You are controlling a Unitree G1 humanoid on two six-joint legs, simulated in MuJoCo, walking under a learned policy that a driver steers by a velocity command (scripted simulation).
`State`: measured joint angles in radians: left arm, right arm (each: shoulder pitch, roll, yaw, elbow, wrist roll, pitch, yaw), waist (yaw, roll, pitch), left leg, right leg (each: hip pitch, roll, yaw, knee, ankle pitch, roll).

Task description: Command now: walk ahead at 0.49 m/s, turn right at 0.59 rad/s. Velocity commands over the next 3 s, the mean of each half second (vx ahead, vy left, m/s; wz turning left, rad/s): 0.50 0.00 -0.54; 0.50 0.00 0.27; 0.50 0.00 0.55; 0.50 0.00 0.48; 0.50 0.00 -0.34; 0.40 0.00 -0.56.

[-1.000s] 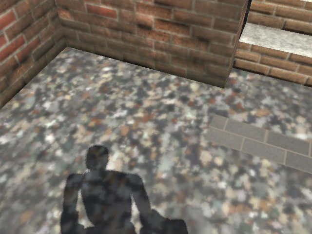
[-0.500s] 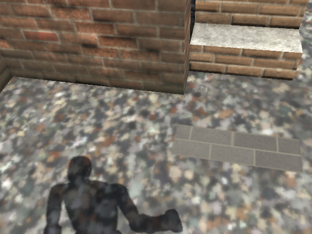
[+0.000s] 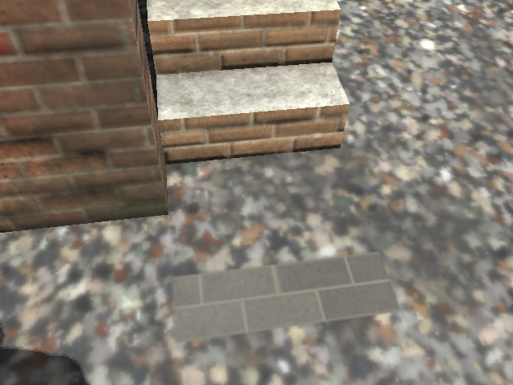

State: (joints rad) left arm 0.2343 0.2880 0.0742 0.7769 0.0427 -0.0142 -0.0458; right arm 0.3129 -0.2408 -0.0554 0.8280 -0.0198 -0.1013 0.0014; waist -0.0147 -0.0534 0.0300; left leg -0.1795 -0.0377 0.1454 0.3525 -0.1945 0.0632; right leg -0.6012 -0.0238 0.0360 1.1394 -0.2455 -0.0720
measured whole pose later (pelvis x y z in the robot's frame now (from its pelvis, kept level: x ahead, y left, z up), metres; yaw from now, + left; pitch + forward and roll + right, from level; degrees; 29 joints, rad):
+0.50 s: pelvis +0.27 -0.07 +0.00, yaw -16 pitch +1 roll -1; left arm 0.26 0.25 0.06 0.81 0.01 -0.04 -0.01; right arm 0.25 -0.26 -0.04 0.78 -0.04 -0.05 0.02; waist -0.02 0.03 0.06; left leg -0.54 0.12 0.01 1.13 -0.32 0.00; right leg -0.22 0.13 -0.03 0.39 -0.18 -0.13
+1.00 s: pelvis +0.56 -0.09 -0.01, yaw -3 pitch +1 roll +0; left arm 0.27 0.24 0.01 0.86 0.03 -0.10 0.00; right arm 0.25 -0.27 -0.06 0.82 -0.01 -0.04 0.02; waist 0.00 -0.01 0.05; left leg -0.32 -0.12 0.04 0.48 -0.17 0.13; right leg -0.40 -0.01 0.01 1.22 -0.33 -0.04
